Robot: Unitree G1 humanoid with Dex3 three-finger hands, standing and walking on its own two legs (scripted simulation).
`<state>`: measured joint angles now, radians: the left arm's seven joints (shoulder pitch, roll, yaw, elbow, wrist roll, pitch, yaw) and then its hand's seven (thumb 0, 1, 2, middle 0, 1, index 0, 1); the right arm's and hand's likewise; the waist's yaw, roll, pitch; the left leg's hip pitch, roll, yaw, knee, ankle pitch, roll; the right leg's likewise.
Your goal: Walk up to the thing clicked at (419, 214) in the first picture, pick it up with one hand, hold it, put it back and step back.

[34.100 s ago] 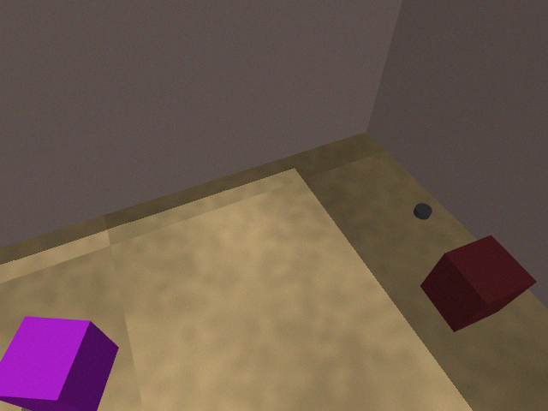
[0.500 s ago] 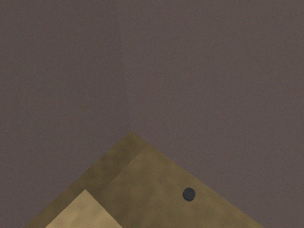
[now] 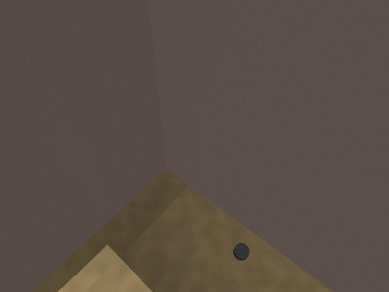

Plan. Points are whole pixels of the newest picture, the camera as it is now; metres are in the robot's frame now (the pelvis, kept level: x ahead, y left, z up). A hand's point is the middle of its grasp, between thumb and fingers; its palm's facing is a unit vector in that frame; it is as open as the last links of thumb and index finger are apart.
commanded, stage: stand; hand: right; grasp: from above
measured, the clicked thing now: (241, 251) +0.42 -0.25 -0.77
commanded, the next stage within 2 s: step back in 0.32 s
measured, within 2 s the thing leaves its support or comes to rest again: neither
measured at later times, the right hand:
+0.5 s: hand out of the picture +0.06 -0.27 -0.17, palm faces +0.00 +0.93 -0.37, open 7.4 cm
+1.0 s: hand out of the picture +0.00 -0.30 -0.18, palm faces -0.12 +0.92 -0.38, open 7.4 cm
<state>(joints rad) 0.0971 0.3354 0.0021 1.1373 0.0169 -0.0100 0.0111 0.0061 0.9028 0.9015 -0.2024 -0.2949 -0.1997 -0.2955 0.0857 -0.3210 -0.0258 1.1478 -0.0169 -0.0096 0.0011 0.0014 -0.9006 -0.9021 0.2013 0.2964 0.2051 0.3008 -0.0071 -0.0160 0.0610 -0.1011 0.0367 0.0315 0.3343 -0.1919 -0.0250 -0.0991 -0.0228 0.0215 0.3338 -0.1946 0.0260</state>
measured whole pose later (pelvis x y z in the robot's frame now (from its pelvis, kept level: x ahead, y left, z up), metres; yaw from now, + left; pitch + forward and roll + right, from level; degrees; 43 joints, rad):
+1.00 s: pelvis -0.13 -0.04 -0.03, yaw +6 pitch -2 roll +0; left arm 0.10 0.35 0.05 0.86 0.03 0.02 0.02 0.01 0.90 0.90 -0.21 -0.30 -0.20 -0.30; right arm 0.12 -0.37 -0.07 0.88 -0.02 0.06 -0.01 0.00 -0.90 -0.90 0.20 0.30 0.21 0.30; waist 0.01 0.01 0.21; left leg -0.31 -0.05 -0.09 0.86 -0.49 -0.01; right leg -0.34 0.01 -0.09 0.63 -0.25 -0.06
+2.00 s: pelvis -0.43 -0.01 -0.02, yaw +5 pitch -2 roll -3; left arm 0.15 0.41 0.06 0.85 0.00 0.06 0.02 0.01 0.90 0.90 -0.20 -0.29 -0.20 -0.30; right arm 0.23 -0.34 -0.07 0.86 -0.05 0.05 0.01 0.00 -0.90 -0.90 0.20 0.30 0.21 0.30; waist -0.03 -0.02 0.14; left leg -0.30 0.01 -0.06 0.64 -0.30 0.01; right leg -0.52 0.11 0.15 1.13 -0.45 0.00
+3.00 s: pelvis -0.65 -0.03 -0.01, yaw +2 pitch -3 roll -1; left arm 0.26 0.34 0.06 0.97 0.04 -0.03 -0.02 0.01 0.90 0.90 -0.20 -0.30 -0.20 -0.30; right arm 0.22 -0.40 -0.06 0.96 -0.03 0.01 0.02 0.00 -0.90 -0.90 0.20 0.30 0.21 0.30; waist 0.00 0.03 0.08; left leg -0.34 0.01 -0.03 0.92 -0.50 0.03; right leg -0.23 0.03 0.01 0.53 -0.26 -0.04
